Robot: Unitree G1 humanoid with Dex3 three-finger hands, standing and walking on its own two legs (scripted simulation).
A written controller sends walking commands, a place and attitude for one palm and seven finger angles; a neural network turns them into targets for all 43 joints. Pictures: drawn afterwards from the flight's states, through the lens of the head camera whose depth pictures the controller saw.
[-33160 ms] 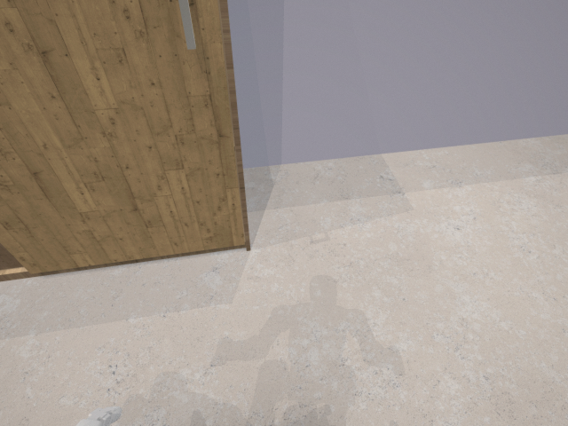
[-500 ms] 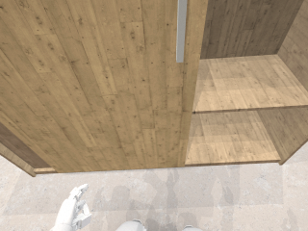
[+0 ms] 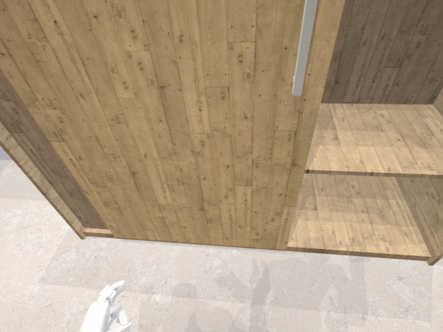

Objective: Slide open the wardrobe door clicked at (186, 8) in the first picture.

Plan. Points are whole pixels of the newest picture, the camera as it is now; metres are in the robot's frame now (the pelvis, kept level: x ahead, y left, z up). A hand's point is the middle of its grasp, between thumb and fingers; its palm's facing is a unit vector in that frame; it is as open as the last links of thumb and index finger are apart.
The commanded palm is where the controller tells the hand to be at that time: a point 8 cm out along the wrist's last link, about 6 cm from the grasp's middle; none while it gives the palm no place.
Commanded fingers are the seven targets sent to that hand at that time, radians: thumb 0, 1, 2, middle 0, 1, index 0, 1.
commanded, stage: stop stepping back and stand still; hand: right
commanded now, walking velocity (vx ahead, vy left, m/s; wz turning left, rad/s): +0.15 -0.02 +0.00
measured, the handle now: (302, 46) +0.62 -0.14 +0.25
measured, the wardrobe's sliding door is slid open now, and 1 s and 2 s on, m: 0.64 0.64 0.64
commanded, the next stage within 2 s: let the arm hang, fingers relaxed in 0.94 s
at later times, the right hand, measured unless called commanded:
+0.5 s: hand out of the picture +0.17 -0.30 +0.16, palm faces +0.52 +0.77 -0.36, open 7.4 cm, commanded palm +0.11 -0.31 +0.19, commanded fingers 0.00 -0.90 -0.90 0.20 0.30 0.20 0.30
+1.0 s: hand out of the picture +0.15 -0.27 +0.15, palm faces +0.46 +0.81 -0.37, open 7.4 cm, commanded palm +0.08 -0.30 +0.19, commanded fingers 0.00 -0.90 -0.90 0.20 0.30 0.20 0.30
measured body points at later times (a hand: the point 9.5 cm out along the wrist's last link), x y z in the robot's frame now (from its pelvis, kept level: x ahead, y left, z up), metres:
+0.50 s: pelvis -0.03 -0.01 +0.01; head -0.04 -0.02 +0.46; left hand +0.12 +0.23 -0.08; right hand +0.14 -0.34 +0.17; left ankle -0.08 +0.12 -0.72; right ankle -0.02 -0.10 -0.73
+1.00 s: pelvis -0.06 +0.00 +0.02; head -0.05 -0.01 +0.47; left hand +0.11 +0.25 -0.06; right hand +0.12 -0.31 +0.17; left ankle -0.08 +0.12 -0.73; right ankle -0.02 -0.10 -0.73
